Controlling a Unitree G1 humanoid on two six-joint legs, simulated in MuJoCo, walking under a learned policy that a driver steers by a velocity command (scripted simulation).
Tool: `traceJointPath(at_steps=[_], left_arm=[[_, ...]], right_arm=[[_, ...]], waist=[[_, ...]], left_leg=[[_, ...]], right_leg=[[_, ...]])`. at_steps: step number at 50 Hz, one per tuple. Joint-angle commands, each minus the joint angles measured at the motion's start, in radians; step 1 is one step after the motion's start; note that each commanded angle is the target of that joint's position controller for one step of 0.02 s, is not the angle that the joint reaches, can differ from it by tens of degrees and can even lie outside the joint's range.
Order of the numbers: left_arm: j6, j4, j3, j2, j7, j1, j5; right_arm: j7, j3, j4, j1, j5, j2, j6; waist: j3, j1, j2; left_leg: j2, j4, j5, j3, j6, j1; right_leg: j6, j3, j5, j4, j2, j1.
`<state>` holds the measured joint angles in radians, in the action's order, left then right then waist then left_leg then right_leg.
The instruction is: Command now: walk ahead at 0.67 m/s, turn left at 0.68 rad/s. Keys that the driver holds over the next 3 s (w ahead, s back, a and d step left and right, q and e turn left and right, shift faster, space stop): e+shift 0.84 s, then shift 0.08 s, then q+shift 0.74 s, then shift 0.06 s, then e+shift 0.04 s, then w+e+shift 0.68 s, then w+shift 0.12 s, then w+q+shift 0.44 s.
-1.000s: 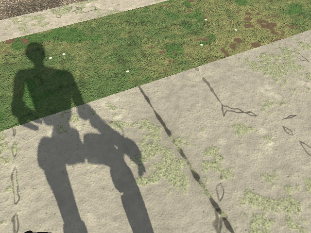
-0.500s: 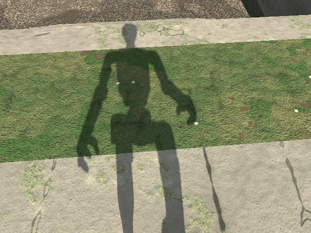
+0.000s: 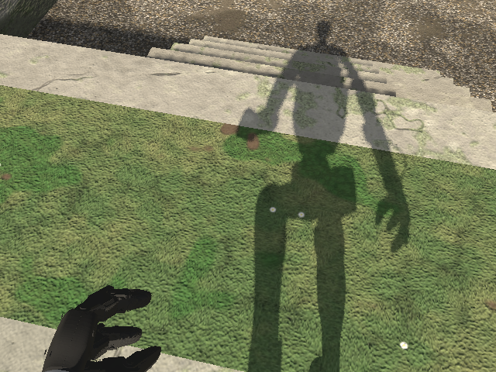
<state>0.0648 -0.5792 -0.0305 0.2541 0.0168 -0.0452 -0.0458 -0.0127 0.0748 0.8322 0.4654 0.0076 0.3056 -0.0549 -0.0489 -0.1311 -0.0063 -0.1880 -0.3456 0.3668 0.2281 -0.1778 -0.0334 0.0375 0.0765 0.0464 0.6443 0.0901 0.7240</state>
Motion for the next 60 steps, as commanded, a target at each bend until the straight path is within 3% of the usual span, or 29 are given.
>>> traceJointPath(at_steps=[1, 3, 4, 5, 6, 7, 9, 11, 16, 22, 25, 26, 27, 28, 29, 30, 33, 39, 44, 46, 47, 48, 49, 50, 51, 52, 54, 55, 60], left_arm=[[0.030, 0.048, 0.023, 0.078, -0.015, 0.010, -0.002], [0.048, -0.036, 0.054, 0.147, -0.033, 0.263, 0.002], [0.062, -0.094, 0.068, 0.186, -0.037, 0.435, -0.006], [0.067, -0.117, 0.077, 0.240, -0.031, 0.506, -0.023], [0.054, -0.144, 0.098, 0.241, -0.005, 0.566, 0.002], [0.042, -0.109, 0.099, 0.185, -0.002, 0.475, 0.032], [0.031, -0.133, 0.072, 0.087, -0.007, 0.353, 0.043], [0.019, -0.173, 0.080, 0.112, -0.015, 0.377, 0.054], [-0.011, -0.175, 0.115, 0.186, -0.005, 0.365, 0.024], [-0.081, -0.127, 0.147, 0.199, 0.000, 0.354, 0.026], [-0.105, -0.109, 0.157, 0.191, -0.004, 0.332, 0.031], [-0.105, -0.105, 0.150, 0.155, -0.009, 0.354, 0.042], [-0.101, -0.082, 0.133, 0.067, -0.012, 0.414, 0.060], [-0.099, -0.088, 0.146, 0.140, -0.017, 0.424, 0.028], [-0.101, -0.093, 0.162, 0.194, -0.013, 0.393, 0.013], [-0.108, -0.103, 0.166, 0.190, -0.006, 0.387, 0.012], [-0.139, -0.110, 0.158, 0.161, 0.018, 0.404, 0.023], [-0.154, -0.023, 0.130, 0.126, 0.048, 0.231, 0.036], [-0.153, 0.020, 0.120, 0.119, 0.055, 0.184, 0.052], [-0.143, 0.007, 0.119, 0.114, 0.047, 0.233, 0.045], [-0.131, -0.017, 0.116, 0.118, 0.034, 0.281, 0.031], [-0.117, -0.028, 0.126, 0.177, 0.020, 0.319, 0.013], [-0.108, -0.003, 0.144, 0.306, 0.011, 0.292, 0.024], [-0.100, -0.014, 0.120, 0.197, -0.003, 0.323, 0.023], [-0.094, -0.023, 0.078, 0.105, -0.013, 0.239, 0.016], [-0.092, -0.027, 0.061, 0.068, -0.022, 0.158, 0.012], [-0.087, -0.032, 0.073, 0.115, -0.045, 0.134, 0.022], [-0.092, -0.036, 0.079, 0.129, -0.049, 0.155, 0.028], [-0.103, -0.048, 0.082, 0.109, -0.063, 0.184, 0.023]], right_arm=[[0.020, 0.039, -0.024, 0.040, 0.002, 0.156, -0.010], [0.027, 0.041, -0.028, -0.026, -0.010, 0.182, -0.025], [0.028, 0.032, -0.041, -0.071, -0.005, 0.149, -0.032], [0.030, 0.004, -0.053, 0.063, 0.010, 0.002, -0.027], [0.041, 0.001, -0.029, 0.192, 0.048, 0.057, -0.020], [0.042, -0.001, -0.017, 0.100, 0.010, 0.102, -0.011], [0.021, -0.014, -0.077, -0.126, -0.034, 0.097, -0.006], [0.008, -0.025, -0.114, -0.172, -0.067, 0.070, 0.026], [0.023, -0.058, -0.158, -0.207, -0.042, 0.028, 0.064], [0.042, -0.068, -0.207, -0.355, -0.027, 0.050, 0.080], [0.056, -0.068, -0.198, -0.287, -0.019, 0.042, 0.053], [0.066, -0.057, -0.195, -0.265, -0.028, 0.081, 0.038], [0.071, -0.037, -0.220, -0.288, -0.043, 0.176, 0.037], [0.070, -0.027, -0.229, -0.352, -0.050, 0.190, 0.047], [0.069, -0.041, -0.232, -0.354, -0.040, 0.113, 0.050], [0.066, -0.053, -0.234, -0.384, -0.036, 0.060, 0.049], [0.065, -0.053, -0.252, -0.408, -0.038, 0.040, 0.048], [0.056, -0.011, -0.216, -0.248, -0.043, 0.102, 0.049], [0.027, 0.018, -0.202, -0.223, -0.048, 0.155, 0.049], [0.019, 0.023, -0.193, -0.226, -0.029, 0.164, 0.056], [0.016, 0.020, -0.177, -0.203, -0.017, 0.154, 0.064], [0.006, 0.004, -0.173, -0.148, -0.019, 0.094, 0.071], [0.003, -0.031, -0.236, -0.164, -0.025, -0.013, 0.079], [0.015, -0.023, -0.214, -0.239, -0.030, 0.042, 0.098], [0.007, -0.027, -0.192, -0.225, -0.008, 0.024, 0.107], [0.000, -0.024, -0.156, -0.186, 0.002, 0.032, 0.107], [-0.005, 0.007, -0.111, -0.128, -0.020, 0.102, 0.106], [-0.007, 0.016, -0.103, -0.116, -0.020, 0.118, 0.105], [-0.014, 0.013, -0.131, -0.166, -0.017, 0.062, 0.124]], waist=[[0.059, 0.030, 0.059], [0.156, 0.169, 0.090], [0.219, 0.258, 0.076], [0.362, 0.179, -0.206], [0.573, 0.187, -0.269], [0.532, 0.193, -0.109], [0.269, 0.170, -0.019], [0.181, 0.131, -0.019], [0.189, 0.080, -0.087], [0.139, 0.122, -0.133], [0.087, 0.098, -0.150], [0.083, 0.104, -0.079], [0.127, 0.150, 0.170], [0.082, 0.162, 0.213], [0.069, 0.174, 0.133], [0.047, 0.190, 0.095], [0.064, 0.199, 0.136], [0.094, 0.107, 0.164], [0.127, 0.090, 0.222], [0.136, 0.128, 0.208], [0.135, 0.152, 0.149], [0.147, 0.150, -0.051], [0.115, 0.140, -0.335], [0.157, 0.213, -0.165], [0.120, 0.154, -0.156], [0.078, 0.114, -0.157], [0.053, 0.104, -0.207], [0.060, 0.111, -0.174], [0.023, 0.143, -0.114]], left_leg=[[0.159, -0.085, -0.987, 0.113, 0.035, 0.119], [0.171, -0.331, -1.053, 0.091, 0.083, 0.052], [0.134, -0.550, -0.877, 0.044, 0.105, 0.114], [0.007, -0.962, 0.170, -0.049, 0.148, 0.376], [-0.047, -1.200, 0.266, -0.022, 0.163, 0.588], [0.022, -1.168, 0.129, -0.010, 0.164, 0.591], [0.103, -1.014, 0.078, -0.099, 0.175, 0.650], [0.140, -0.892, 0.050, -0.146, 0.188, 0.580], [0.146, -0.643, 0.022, -0.178, 0.218, 0.455], [0.116, -0.445, -0.047, -0.163, 0.204, 0.363], [0.114, -0.148, -0.079, -0.154, 0.178, 0.233], [0.217, -0.005, -0.044, -0.072, 0.154, 0.168], [0.512, 0.112, 0.047, 0.215, 0.072, 0.080], [0.611, 0.168, -0.010, 0.327, -0.021, 0.211], [0.577, 0.143, -0.110, 0.245, -0.045, 0.259], [0.506, 0.123, -0.191, 0.125, -0.033, 0.293], [0.411, 0.073, -0.424, -0.102, -0.012, 0.253], [0.480, 0.030, -0.470, -0.198, -0.027, 0.099], [0.496, -0.049, -0.513, -0.295, 0.008, 0.157], [0.487, -0.136, -0.531, -0.322, 0.045, 0.184], [0.462, -0.206, -0.496, -0.348, 0.097, 0.263], [0.394, -0.371, -0.229, -0.405, 0.168, 0.448], [0.241, -0.476, 0.234, -0.432, 0.227, 0.645], [0.292, -0.553, 0.223, -0.273, 0.224, 0.544], [0.280, -0.543, 0.161, -0.239, 0.214, 0.486], [0.267, -0.515, 0.085, -0.223, 0.208, 0.437], [0.206, -0.593, 0.030, -0.237, 0.201, 0.442], [0.191, -0.654, 0.044, -0.240, 0.200, 0.466], [0.221, -0.668, 0.052, -0.257, 0.216, 0.562]], right_leg=[[-0.042, -0.119, 0.117, -0.154, -0.150, -0.357], [-0.079, -0.096, 0.206, -0.228, -0.137, -0.568], [-0.101, -0.051, 0.325, -0.231, -0.047, -0.735], [-0.232, 0.216, 1.057, 0.017, 0.277, -1.059], [-0.397, 0.569, 1.070, -0.022, 0.403, -1.264], [-0.374, 0.499, 0.857, -0.112, 0.319, -1.141], [-0.311, 0.315, 0.643, -0.203, 0.170, -0.886], [-0.286, 0.280, 0.662, -0.256, 0.104, -0.697], [-0.278, 0.247, 0.627, -0.283, 0.041, -0.466], [-0.216, 0.373, -0.069, -0.313, -0.029, -0.328], [-0.154, 0.448, -0.228, -0.260, -0.060, -0.297], [-0.105, 0.410, -0.380, -0.185, -0.111, -0.254], [-0.042, 0.204, -0.638, 0.061, -0.241, -0.147], [-0.026, 0.040, -0.638, 0.280, -0.261, -0.095], [-0.012, 0.022, -0.570, 0.390, -0.174, -0.136], [-0.006, 0.010, -0.514, 0.454, -0.158, -0.158], [0.022, -0.045, -0.432, 0.597, -0.132, -0.146], [0.036, -0.087, -0.450, 0.371, -0.075, -0.147], [-0.014, -0.167, -0.513, 0.099, -0.109, -0.369], [-0.045, -0.173, -0.423, -0.100, -0.134, -0.476], [-0.060, -0.144, -0.288, -0.281, -0.142, -0.595], [-0.087, 0.090, -0.232, -0.387, 0.030, -0.758], [-0.220, 0.355, 0.213, -0.353, 0.314, -0.732], [-0.277, 0.234, 0.282, -0.318, 0.301, -0.668], [-0.257, 0.127, 0.250, -0.334, 0.236, -0.611], [-0.214, 0.034, 0.190, -0.353, 0.171, -0.561], [-0.197, -0.064, 0.312, -0.320, 0.125, -0.587], [-0.207, -0.072, 0.346, -0.307, 0.144, -0.611], [-0.235, -0.084, 0.101, -0.323, 0.205, -0.662]])
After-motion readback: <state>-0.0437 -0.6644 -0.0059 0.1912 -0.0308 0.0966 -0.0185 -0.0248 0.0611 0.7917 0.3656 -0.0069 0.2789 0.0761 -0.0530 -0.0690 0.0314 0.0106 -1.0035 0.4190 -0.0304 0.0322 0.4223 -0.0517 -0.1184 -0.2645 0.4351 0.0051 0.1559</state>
